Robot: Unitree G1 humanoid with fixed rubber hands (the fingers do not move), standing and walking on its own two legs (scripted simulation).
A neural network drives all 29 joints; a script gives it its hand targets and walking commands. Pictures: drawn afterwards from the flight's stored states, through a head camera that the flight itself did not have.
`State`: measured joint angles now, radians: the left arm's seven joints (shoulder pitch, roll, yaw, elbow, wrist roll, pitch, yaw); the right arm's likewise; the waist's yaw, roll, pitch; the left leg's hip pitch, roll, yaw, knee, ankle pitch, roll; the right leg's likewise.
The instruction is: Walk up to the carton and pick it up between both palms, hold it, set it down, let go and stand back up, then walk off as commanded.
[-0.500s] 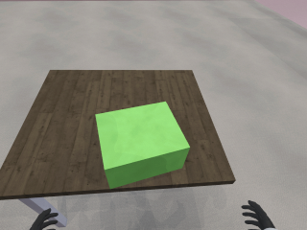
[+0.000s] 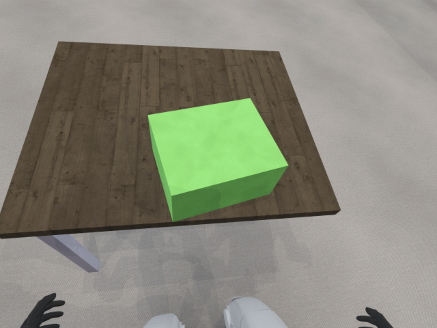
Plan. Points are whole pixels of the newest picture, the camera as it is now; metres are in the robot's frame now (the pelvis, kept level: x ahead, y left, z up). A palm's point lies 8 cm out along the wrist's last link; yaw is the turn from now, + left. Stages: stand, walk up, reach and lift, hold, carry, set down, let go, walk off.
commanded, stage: walk off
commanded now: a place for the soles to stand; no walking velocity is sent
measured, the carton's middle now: (213, 157) +0.49 -0.02 -0.09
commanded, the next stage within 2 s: none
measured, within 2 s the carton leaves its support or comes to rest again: neither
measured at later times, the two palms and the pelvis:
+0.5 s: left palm out of the picture -0.04 +0.29 -0.11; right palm out of the picture -0.03 -0.36 -0.10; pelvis -0.14 -0.04 -0.02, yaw +0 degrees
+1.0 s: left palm out of the picture -0.17 +0.31 -0.11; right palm out of the picture -0.14 -0.34 -0.11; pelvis -0.26 -0.02 -0.02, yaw +1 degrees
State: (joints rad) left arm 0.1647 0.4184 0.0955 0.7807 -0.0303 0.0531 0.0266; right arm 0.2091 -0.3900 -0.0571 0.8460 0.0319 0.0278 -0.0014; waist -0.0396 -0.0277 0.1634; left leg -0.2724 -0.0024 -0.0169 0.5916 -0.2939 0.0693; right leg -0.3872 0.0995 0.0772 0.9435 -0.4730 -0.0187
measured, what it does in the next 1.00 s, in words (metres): walks backwards: right foot, then left foot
